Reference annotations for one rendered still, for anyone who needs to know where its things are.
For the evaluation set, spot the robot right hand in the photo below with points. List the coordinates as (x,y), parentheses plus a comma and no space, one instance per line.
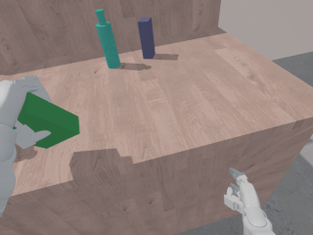
(245,195)

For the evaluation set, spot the sponge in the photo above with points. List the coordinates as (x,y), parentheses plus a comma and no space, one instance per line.
(39,115)

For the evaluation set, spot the robot left forearm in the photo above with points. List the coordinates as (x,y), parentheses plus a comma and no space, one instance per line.
(8,154)

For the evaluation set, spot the robot left hand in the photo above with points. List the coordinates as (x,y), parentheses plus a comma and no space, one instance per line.
(12,97)

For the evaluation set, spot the robot right forearm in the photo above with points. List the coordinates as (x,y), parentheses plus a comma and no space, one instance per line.
(256,222)

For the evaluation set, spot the table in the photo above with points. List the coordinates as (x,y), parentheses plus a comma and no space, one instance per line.
(156,136)

